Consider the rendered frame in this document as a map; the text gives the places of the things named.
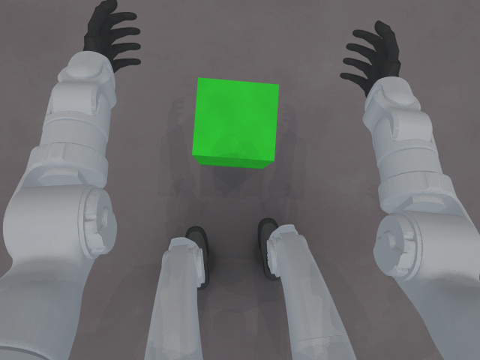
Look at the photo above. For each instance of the left robot shin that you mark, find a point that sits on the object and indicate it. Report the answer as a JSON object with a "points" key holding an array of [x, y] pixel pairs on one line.
{"points": [[179, 241]]}

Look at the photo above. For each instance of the right robot forearm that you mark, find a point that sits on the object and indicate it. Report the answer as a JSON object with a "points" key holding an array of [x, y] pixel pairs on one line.
{"points": [[406, 153]]}

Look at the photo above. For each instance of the carton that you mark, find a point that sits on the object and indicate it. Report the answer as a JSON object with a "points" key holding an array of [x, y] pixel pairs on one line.
{"points": [[235, 123]]}

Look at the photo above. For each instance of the robot left upper arm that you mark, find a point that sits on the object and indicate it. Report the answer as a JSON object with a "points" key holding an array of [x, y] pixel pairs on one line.
{"points": [[54, 234]]}

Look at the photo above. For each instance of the robot right upper arm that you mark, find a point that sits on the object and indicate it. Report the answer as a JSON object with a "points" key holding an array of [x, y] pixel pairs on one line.
{"points": [[435, 259]]}

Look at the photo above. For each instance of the robot right hand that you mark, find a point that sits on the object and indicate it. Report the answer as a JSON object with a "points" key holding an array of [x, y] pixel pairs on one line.
{"points": [[384, 61]]}

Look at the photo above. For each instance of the left robot forearm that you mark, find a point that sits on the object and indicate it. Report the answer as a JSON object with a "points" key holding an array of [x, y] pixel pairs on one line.
{"points": [[76, 128]]}

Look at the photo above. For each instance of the right robot shin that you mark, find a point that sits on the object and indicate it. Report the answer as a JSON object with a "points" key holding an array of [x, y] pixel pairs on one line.
{"points": [[284, 229]]}

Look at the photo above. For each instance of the robot left hand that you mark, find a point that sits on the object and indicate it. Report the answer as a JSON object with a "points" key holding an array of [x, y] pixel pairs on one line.
{"points": [[99, 37]]}

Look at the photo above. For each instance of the robot shin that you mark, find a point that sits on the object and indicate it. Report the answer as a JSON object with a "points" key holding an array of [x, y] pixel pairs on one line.
{"points": [[284, 229], [179, 241]]}

